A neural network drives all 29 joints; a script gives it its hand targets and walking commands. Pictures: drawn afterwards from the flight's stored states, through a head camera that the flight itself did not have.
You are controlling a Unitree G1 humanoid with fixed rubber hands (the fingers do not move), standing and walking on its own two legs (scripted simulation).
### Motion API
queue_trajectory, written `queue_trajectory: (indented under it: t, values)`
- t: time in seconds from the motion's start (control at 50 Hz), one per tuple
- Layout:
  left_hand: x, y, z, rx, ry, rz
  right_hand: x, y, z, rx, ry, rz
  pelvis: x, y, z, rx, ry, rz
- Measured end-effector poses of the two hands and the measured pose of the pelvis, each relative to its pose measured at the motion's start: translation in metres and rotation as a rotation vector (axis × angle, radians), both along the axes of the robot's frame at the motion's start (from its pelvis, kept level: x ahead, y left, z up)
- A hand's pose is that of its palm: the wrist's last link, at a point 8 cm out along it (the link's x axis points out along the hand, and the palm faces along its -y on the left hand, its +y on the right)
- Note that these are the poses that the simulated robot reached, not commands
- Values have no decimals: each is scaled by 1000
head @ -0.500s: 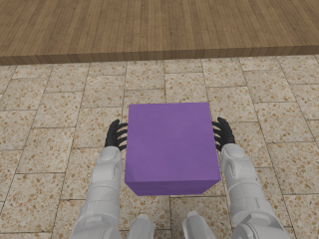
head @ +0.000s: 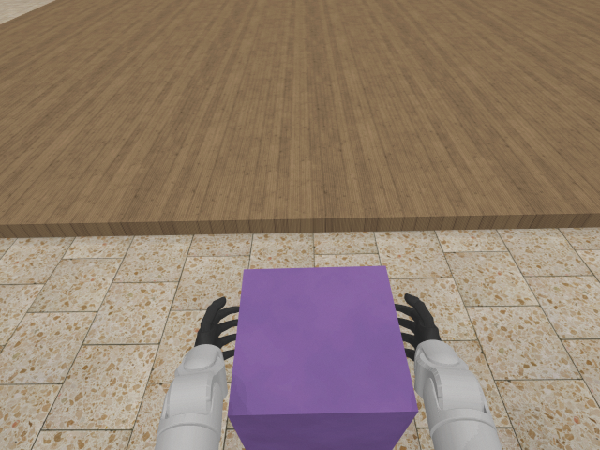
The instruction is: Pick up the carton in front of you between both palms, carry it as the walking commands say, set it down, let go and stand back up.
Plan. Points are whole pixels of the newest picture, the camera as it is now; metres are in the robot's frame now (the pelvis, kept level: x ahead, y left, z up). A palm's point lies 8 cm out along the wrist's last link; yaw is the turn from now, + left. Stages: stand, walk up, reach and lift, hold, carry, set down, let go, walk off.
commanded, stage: reach and lift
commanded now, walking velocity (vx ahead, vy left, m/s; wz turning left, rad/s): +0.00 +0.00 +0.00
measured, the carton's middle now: (316, 368) +0.30 +0.00 -0.06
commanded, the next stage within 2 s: hold in 1.08 s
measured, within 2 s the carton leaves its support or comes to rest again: neither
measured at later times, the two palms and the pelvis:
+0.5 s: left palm (204, 348) +0.28 +0.15 +0.03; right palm (431, 344) +0.28 -0.15 +0.03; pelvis -0.02 +0.00 +0.01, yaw +0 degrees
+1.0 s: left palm (203, 341) +0.29 +0.15 +0.05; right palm (432, 337) +0.29 -0.15 +0.04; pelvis +0.00 +0.00 +0.01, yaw +0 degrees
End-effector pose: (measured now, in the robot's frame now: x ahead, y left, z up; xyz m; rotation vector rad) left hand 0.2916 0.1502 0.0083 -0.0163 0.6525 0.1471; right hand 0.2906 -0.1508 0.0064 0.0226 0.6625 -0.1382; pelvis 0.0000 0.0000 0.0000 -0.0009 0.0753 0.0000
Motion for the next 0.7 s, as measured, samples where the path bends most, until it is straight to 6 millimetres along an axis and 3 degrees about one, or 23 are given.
queue_trajectory:
  t: [0.14, 0.4, 0.7]
  values:
    - [-8, 2, 21, 19, 15, -15, -8, 2, 21, -26, 14, 23, -4, 0, 6, -1, -97, 2]
    - [-11, 1, 23, 16, 25, -18, -11, 0, 23, -22, 24, 17, -19, 0, 5, 0, -133, -2]
    - [-6, 1, 30, 28, 21, -25, -5, 0, 31, -34, 21, 28, -7, -1, 9, 0, -143, 0]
